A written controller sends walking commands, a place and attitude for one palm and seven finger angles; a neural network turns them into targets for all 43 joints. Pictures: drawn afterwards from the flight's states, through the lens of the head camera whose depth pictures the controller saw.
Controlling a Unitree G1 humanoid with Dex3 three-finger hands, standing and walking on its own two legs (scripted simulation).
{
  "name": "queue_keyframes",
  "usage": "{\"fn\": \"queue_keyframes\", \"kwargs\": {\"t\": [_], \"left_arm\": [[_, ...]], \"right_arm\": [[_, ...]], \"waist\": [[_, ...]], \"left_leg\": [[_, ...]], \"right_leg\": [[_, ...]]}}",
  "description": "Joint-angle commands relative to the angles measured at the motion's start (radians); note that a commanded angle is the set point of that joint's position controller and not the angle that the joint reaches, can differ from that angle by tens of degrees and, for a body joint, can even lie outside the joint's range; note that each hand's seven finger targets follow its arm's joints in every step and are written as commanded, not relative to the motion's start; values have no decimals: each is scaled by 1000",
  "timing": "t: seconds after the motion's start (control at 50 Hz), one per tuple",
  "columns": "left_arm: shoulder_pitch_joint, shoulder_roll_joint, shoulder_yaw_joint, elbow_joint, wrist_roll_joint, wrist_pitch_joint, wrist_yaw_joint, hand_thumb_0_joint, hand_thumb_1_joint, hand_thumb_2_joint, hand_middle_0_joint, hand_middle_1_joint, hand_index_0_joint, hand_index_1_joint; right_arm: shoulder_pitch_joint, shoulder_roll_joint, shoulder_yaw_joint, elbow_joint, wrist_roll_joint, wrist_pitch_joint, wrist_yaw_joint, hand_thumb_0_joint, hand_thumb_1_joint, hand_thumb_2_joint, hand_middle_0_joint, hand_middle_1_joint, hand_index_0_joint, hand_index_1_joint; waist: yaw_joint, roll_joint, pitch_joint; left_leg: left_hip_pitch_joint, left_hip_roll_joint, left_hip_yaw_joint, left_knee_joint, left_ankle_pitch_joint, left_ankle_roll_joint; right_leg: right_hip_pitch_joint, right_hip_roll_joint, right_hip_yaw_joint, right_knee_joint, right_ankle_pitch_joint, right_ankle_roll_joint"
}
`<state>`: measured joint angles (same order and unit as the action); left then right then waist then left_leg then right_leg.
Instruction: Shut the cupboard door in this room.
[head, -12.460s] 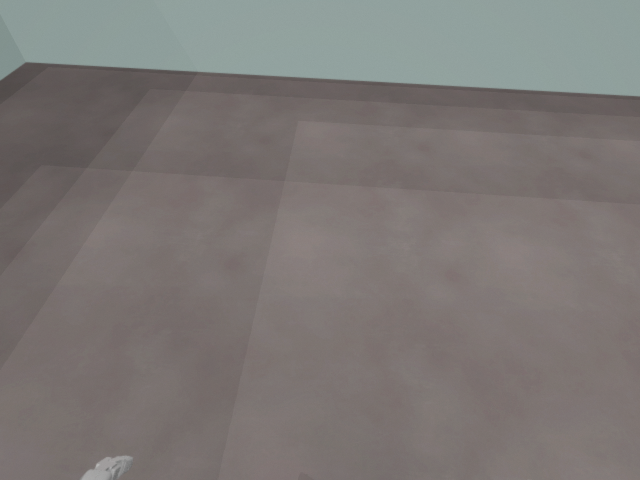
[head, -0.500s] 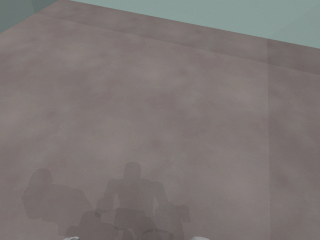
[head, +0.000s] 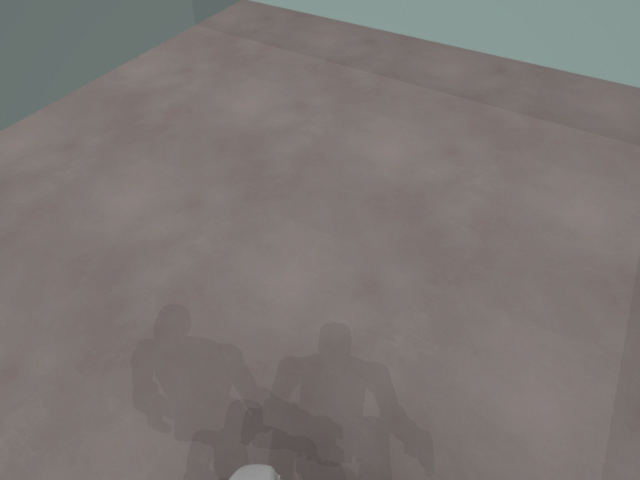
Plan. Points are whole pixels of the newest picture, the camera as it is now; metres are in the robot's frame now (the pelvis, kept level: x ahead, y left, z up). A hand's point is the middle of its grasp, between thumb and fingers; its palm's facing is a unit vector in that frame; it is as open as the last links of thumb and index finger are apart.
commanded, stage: turn or walk to find it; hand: left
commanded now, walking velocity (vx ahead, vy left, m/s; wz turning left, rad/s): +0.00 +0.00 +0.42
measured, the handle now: out of the picture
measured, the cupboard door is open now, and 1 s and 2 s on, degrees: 87 87 87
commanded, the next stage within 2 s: none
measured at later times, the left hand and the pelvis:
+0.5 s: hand out of the picture +0.03 +0.27 -0.17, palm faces +0.22 -0.95 -0.24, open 7.4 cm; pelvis -0.01 +0.05 +0.00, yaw +11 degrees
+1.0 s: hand out of the picture -0.06 +0.19 -0.16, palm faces +0.43 -0.86 -0.27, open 7.4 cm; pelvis -0.02 -0.01 +0.00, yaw +25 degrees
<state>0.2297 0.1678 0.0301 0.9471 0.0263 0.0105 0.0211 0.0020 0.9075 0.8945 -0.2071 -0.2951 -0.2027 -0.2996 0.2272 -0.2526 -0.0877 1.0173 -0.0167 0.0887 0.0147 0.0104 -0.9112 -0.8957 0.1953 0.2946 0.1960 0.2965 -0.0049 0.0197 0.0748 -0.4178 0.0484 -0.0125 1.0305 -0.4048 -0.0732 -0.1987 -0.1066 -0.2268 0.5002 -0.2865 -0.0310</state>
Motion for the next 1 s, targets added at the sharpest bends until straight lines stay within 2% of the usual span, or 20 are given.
{"fn": "queue_keyframes", "kwargs": {"t": [0.0, 0.06, 0.1, 0.12, 0.14, 0.16, 0.2, 0.22, 0.28, 0.46, 0.52, 0.58, 0.6, 0.62, 0.64, 0.66, 0.7, 0.72, 0.76, 0.98], "left_arm": [[59, 237, 63, -38, 6, -16, 13, 0, 900, 900, -200, -300, -200, -300], [55, 254, 68, -24, 4, -10, 10, 0, 900, 900, -200, -300, -200, -300], [29, 244, 68, -21, -9, -3, 7, 0, 900, 900, -200, -300, -200, -300], [40, 203, 61, -35, -16, 4, 4, 0, 900, 900, -200, -300, -200, -300], [16, 135, 39, -73, -19, 10, 1, 0, 900, 900, -200, -300, -200, -300], [-31, 152, 36, -85, -11, 23, 7, 0, 900, 900, -200, -300, -200, -300], [-63, 151, 46, -59, -10, 33, 4, 0, 900, 900, -200, -300, -200, -300], [-60, 164, 48, -49, -10, 31, -3, 0, 900, 900, -200, -300, -200, -300], [-12, 158, 46, -26, -12, 25, -9, 0, 900, 900, -200, -300, -200, -300], [-108, 135, 37, -82, -17, 24, 0, 0, 900, 900, -200, -300, -200, -300], [-101, 131, 36, -86, -21, 18, 1, 0, 900, 900, -200, -300, -200, -300], [-16, 136, 40, -67, -24, 5, 3, 0, 900, 900, -200, -300, -200, -300], [19, 153, 45, -61, -22, -5, 5, 0, 900, 900, -200, -300, -200, -300], [44, 224, 57, -59, -8, -17, 13, 0, 900, 900, -200, -300, -200, -300], [65, 297, 73, -62, 1, -22, 17, 0, 900, 900, -200, -300, -200, -300], [59, 289, 65, -73, -7, -17, 18, 0, 900, 900, -200, -300, -200, -300], [-67, 228, 61, -98, -11, -17, 19, 0, 900, 900, -200, -300, -200, -300], [-109, 202, 52, -111, -13, -13, 20, 0, 900, 900, -200, -300, -200, -300], [-104, 174, 42, -108, -11, -25, 15, 0, 900, 900, -200, -300, -200, -300], [75, 237, 63, -31, 4, -18, 13, 0, 900, 900, -200, -300, -200, -300]], "right_arm": [[-95, -28, 13, -107, 7, -42, -2, 0, -900, -900, 200, 300, 200, 300], [-61, -29, 19, -102, 11, -57, -6, 0, -900, -900, 200, 300, 200, 300], [3, -57, 13, -85, 8, -68, -6, 0, -900, -900, 200, 300, 200, 300], [34, -126, -1, -84, 4, -78, -6, 0, -900, -900, 200, 300, 200, 300], [75, -220, -22, -85, -1, -79, -14, 0, -900, -900, 200, 300, 200, 300], [100, -237, -24, -69, -2, -69, -18, 0, -900, -900, 200, 300, 200, 300], [14, -179, -8, -76, -6, -72, -36, 0, -900, -900, 200, 300, 200, 300], [-28, -153, 2, -91, -4, -74, -38, 0, -900, -900, 200, 300, 200, 300], [-49, -142, 7, -106, 0, -84, -38, 0, -900, -900, 200, 300, 200, 300], [11, -146, -10, -105, -9, -76, -32, 0, -900, -900, 200, 300, 200, 300], [-5, -148, -13, -111, -11, -71, -29, 0, -900, -900, 200, 300, 200, 300], [-33, -143, -17, -120, -7, -68, -27, 0, -900, -900, 200, 300, 200, 300], [-31, -125, -16, -124, 0, -69, -25, 0, -900, -900, 200, 300, 200, 300], [-11, -70, -11, -130, 10, -70, -18, 0, -900, -900, 200, 300, 200, 300], [-31, -25, -2, -159, 7, -70, -18, 0, -900, -900, 200, 300, 200, 300], [-48, -76, -14, -161, 2, -58, -21, 0, -900, -900, 200, 300, 200, 300], [-9, -71, -23, -110, -4, -34, -12, 0, -900, -900, 200, 300, 200, 300], [14, -69, -23, -94, -6, -31, -6, 0, -900, -900, 200, 300, 200, 300], [46, -51, -16, -75, -7, -31, 0, 0, -900, -900, 200, 300, 200, 300], [-96, -26, 14, -107, 7, -44, -3, 0, -900, -900, 200, 300, 200, 300]], "waist": [[54, -211, -71], [39, -210, -121], [-9, -145, -144], [-25, 49, -179], [-50, 309, -147], [-66, 217, -148], [-37, 238, -77], [-22, 198, -52], [3, 121, -85], [-32, 123, -85], [-25, 145, -80], [20, 131, -131], [36, 80, -151], [44, -95, -170], [62, -326, -147], [64, -229, -134], [3, -186, -50], [-22, -151, -24], [-30, -164, -23], [56, -222, -88]], "left_leg": [[-24, -3, 60, -194, -67, 5], [79, -24, 104, -390, -5, 20], [258, -13, 98, -599, 214, 38], [402, 112, -73, -681, 373, 83], [458, 340, -350, -703, 742, 199], [387, 387, -311, -688, 751, 267], [317, 283, -244, -703, 673, 242], [285, 246, -204, -698, 655, 228], [332, 190, -145, -684, 713, 219], [315, 194, -256, -675, 646, 252], [245, 175, -297, -661, 628, 244], [179, 132, -297, -593, 579, 208], [122, 87, -273, -537, 486, 165], [-37, 4, -189, -410, 253, 103], [-180, -124, -42, -189, -158, 43], [-136, -86, -81, -7, -201, 48], [-130, -55, -98, 169, -83, 44], [-132, -37, -80, 195, -31, 38], [-135, -32, -48, 205, 41, 19], [-36, -14, 58, -188, -63, 2]], "right_leg": [[116, -267, 188, -131, 417, -118], [136, -262, 151, -45, 492, -92], [30, -228, 86, 60, 380, -18], [-121, -145, 45, 228, 180, 41], [-356, -23, 40, 416, -337, 110], [-323, -23, 131, 532, -377, 96], [-354, -30, 187, 604, -253, 100], [-351, -27, 195, 626, -191, 101], [-341, -4, 192, 626, -123, 117], [-274, 28, 203, 409, -171, 122], [-174, 56, 189, 281, -165, 109], [-8, 74, 174, 41, 0, 99], [99, 49, 187, -103, 102, 94], [250, -114, 334, -181, 139, 51], [257, -351, 561, -196, 314, -68], [114, -393, 533, -201, 339, -140], [-21, -288, 427, -245, 115, -112], [-36, -249, 359, -230, 127, -87], [-7, -196, 247, -202, 232, -63], [160, -253, 179, -101, 536, -114]]}}
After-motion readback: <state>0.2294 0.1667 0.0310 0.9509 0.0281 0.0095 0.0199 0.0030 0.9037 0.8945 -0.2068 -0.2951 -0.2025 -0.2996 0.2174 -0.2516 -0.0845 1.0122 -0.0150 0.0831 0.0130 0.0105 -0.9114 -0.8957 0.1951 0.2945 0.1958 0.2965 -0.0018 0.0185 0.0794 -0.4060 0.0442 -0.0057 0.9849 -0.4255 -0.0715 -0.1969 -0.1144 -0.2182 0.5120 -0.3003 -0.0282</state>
